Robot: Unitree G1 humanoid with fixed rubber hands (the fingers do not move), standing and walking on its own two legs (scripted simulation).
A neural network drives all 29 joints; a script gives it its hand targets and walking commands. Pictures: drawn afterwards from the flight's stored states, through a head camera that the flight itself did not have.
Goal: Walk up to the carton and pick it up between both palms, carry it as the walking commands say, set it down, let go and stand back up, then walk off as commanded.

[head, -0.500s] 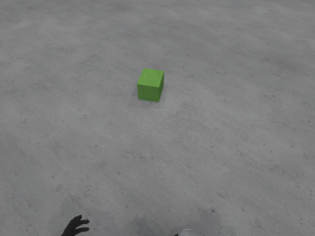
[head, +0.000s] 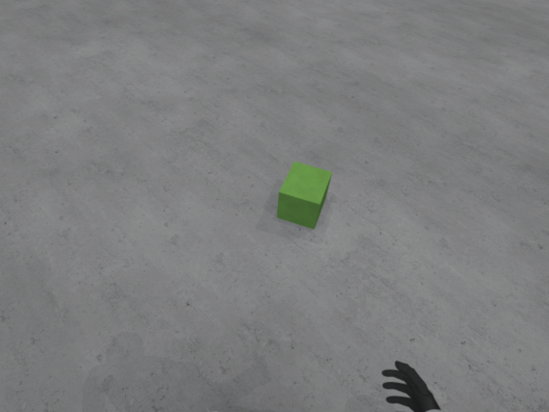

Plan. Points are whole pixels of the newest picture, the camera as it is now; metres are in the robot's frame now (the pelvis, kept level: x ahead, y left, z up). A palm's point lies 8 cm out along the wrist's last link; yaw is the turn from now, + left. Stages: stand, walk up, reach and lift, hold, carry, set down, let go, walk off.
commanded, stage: walk up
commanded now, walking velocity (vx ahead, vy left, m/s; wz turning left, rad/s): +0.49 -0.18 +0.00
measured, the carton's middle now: (304, 195) +1.13 -0.11 -0.67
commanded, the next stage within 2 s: none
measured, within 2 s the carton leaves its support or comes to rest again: neither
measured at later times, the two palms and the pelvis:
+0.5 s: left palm (205, 266) +0.40 +0.16 -0.11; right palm out of the picture +0.09 -0.28 -0.11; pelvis +0.23 -0.05 +0.01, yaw +1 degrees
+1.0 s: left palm (184, 294) +0.34 +0.18 -0.11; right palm (393, 189) +0.63 -0.26 -0.10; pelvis +0.45 -0.04 +0.02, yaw +1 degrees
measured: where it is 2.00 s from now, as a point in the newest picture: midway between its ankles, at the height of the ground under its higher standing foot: (296, 291)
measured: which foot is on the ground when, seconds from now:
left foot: down 0.00-0.52, up 0.54-1.00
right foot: up 0.00-0.50, down 0.52-1.00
